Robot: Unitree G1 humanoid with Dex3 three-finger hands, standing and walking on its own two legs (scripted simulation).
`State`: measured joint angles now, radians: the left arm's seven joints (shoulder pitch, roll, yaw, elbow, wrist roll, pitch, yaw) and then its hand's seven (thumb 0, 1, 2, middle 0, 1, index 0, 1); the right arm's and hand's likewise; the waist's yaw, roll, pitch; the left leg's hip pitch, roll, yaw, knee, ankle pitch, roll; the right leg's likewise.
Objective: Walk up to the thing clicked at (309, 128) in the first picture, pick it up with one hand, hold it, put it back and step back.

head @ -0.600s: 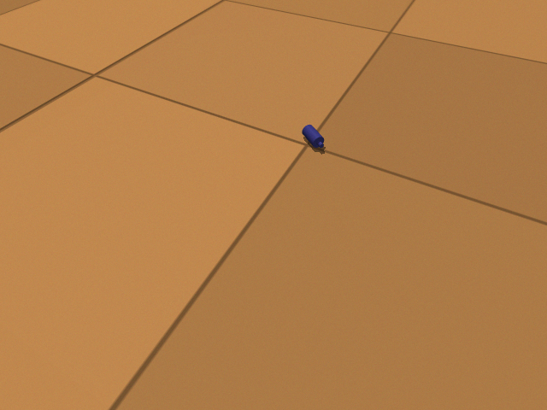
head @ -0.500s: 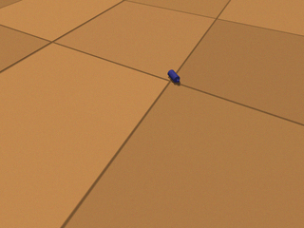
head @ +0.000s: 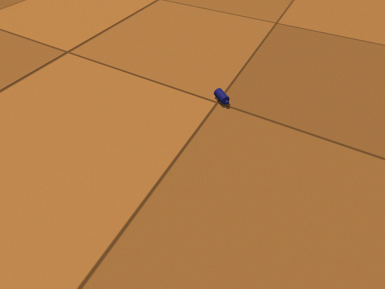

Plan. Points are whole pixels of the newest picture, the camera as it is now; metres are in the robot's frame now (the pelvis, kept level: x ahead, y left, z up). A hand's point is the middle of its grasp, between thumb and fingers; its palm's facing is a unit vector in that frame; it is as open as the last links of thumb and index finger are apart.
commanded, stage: stand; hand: left
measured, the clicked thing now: (222, 97) +1.60 -0.24 -0.75
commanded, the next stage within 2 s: walk up in 0.52 s
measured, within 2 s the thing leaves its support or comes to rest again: neither
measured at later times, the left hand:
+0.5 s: hand out of the picture +0.07 +0.25 -0.16, palm faces -0.02 -0.94 -0.33, open 7.4 cm
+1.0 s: hand (114, 257) +0.22 +0.21 -0.13, palm faces -0.25 -0.84 -0.48, open 7.4 cm
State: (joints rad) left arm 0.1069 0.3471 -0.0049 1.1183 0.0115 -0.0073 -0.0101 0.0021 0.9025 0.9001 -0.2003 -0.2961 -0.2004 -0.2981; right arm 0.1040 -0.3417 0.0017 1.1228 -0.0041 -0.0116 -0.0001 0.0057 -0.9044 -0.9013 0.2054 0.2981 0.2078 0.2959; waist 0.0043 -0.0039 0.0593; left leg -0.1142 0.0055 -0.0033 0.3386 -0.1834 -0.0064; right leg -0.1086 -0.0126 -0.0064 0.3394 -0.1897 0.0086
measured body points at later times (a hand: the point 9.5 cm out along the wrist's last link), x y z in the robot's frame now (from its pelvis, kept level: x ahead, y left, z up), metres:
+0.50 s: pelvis +0.00 +0.00 +0.00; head +0.01 +0.00 +0.45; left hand +0.07 +0.30 -0.13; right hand +0.08 -0.30 -0.13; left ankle +0.00 +0.12 -0.75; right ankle +0.00 -0.12 -0.75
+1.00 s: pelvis +0.11 -0.07 -0.03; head +0.10 -0.11 +0.42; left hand +0.24 +0.25 -0.10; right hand +0.15 -0.41 -0.14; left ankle +0.18 +0.05 -0.69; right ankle +0.07 -0.18 -0.75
